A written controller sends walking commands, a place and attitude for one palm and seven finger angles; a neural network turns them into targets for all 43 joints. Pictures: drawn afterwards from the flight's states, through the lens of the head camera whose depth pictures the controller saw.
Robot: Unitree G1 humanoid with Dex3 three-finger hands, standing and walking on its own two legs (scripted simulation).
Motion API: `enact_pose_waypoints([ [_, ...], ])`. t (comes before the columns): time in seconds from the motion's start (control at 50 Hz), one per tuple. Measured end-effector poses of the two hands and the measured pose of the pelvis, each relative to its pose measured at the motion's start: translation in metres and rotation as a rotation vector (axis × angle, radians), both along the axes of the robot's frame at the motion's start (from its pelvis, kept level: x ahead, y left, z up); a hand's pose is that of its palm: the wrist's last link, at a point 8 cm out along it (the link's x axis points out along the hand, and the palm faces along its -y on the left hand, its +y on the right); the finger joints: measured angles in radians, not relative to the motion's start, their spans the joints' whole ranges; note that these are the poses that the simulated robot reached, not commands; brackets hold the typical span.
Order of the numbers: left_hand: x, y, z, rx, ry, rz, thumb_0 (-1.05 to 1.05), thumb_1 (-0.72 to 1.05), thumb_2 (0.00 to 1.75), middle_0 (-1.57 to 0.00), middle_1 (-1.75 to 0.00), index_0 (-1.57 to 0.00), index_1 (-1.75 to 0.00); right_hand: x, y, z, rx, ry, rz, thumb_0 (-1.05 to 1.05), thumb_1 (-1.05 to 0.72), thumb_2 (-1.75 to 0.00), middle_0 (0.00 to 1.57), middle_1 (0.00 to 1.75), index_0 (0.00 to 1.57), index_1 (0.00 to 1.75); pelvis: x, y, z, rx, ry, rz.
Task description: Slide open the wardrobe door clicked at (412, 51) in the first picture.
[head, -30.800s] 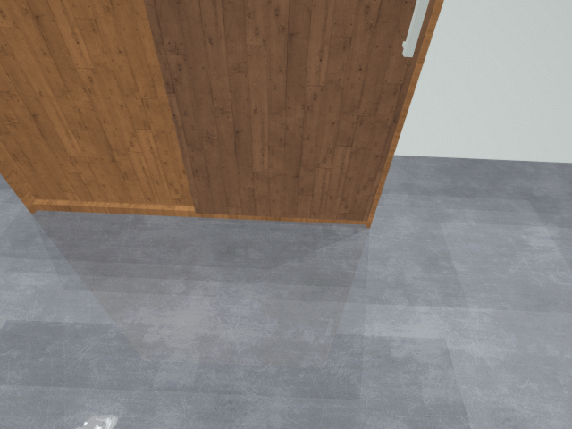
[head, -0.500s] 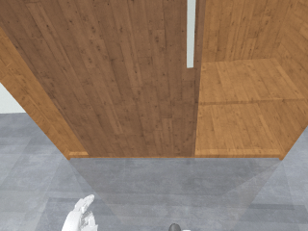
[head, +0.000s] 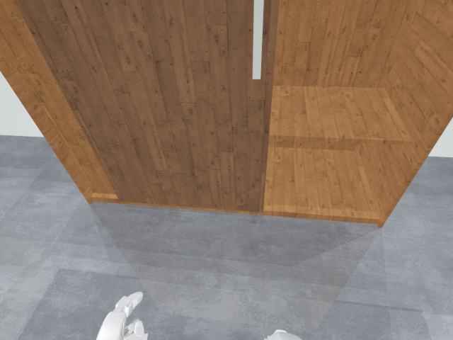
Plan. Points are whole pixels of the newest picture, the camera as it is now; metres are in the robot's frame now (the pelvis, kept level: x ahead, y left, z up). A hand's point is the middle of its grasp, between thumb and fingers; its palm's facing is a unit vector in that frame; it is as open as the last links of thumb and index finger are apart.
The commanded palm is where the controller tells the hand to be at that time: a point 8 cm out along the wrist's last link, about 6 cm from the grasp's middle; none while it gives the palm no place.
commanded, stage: stop stepping back and stand still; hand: right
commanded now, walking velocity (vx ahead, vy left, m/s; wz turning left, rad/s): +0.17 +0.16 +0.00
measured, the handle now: (258, 31) +0.85 -0.08 +0.20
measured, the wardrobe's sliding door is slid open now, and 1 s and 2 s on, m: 0.58 0.58 0.58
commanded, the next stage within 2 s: let the arm hang, fingers relaxed in 0.44 s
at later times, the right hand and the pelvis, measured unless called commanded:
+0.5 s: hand out of the picture +0.20 -0.30 +0.18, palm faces +0.42 +0.72 -0.55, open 7.4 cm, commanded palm +0.14 -0.34 +0.19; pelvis +0.00 -0.03 +0.00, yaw -1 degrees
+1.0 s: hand out of the picture +0.04 -0.23 -0.16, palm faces +0.06 +0.97 -0.23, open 7.0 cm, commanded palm none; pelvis +0.03 -0.04 +0.01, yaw -4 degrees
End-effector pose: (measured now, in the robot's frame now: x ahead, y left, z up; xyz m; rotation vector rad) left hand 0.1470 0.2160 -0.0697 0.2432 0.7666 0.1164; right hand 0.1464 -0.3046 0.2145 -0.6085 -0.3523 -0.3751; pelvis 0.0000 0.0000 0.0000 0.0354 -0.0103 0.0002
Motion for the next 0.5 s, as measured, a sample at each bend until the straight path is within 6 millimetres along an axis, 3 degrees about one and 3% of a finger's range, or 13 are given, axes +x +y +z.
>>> enact_pose_waypoints([
  [0.12, -0.011, -0.003, 0.002, 0.076, 0.023, 0.039, 0.01, 0.90, 0.90, -0.21, -0.30, -0.20, -0.30, -0.004, -0.036, -0.026, 0.178, -0.071, -0.068, 0.01, -0.89, -0.90, 0.21, 0.30, 0.22, 0.30, -0.002, -0.026, -0.003, 0.003, -0.035, -0.031],
  [0.2, -0.008, -0.011, -0.002, 0.121, -0.034, 0.054, 0.01, 0.91, 0.90, -0.21, -0.30, -0.20, -0.30, 0.004, -0.046, -0.040, 0.191, -0.085, -0.023, 0.01, -0.89, -0.90, 0.21, 0.30, 0.21, 0.30, -0.009, -0.045, -0.019, -0.006, -0.052, -0.027],
  [0.28, -0.015, -0.034, 0.002, 0.053, -0.013, 0.033, 0.01, 0.91, 0.90, -0.20, -0.30, -0.20, -0.30, 0.009, -0.045, -0.022, 0.100, -0.057, 0.030, 0.02, -0.89, -0.90, 0.21, 0.30, 0.21, 0.30, -0.016, -0.045, -0.006, -0.007, -0.053, -0.020],
  [0.38, -0.019, -0.053, 0.003, -0.045, 0.024, 0.006, 0.01, 0.90, 0.90, -0.21, -0.30, -0.20, -0.30, 0.004, -0.034, 0.006, 0.011, 0.001, 0.040, 0.01, -0.89, -0.90, 0.21, 0.30, 0.21, 0.30, -0.009, -0.044, 0.011, 0.027, -0.018, -0.008],
  [0.44, -0.015, -0.053, -0.007, -0.082, 0.034, 0.002, 0.01, 0.90, 0.90, -0.21, -0.30, -0.20, -0.30, 0.004, -0.032, 0.005, -0.034, 0.069, -0.006, 0.01, -0.89, -0.90, 0.21, 0.30, 0.21, 0.30, -0.002, -0.038, 0.010, 0.010, 0.001, -0.016],
  [0.5, -0.006, -0.043, -0.022, -0.082, 0.045, -0.006, 0.01, 0.90, 0.90, -0.21, -0.30, -0.21, -0.30, 0.009, -0.033, -0.010, -0.017, 0.114, -0.058, 0.01, -0.89, -0.90, 0.21, 0.30, 0.22, 0.30, 0.002, -0.034, 0.001, -0.009, 0.005, -0.011],
])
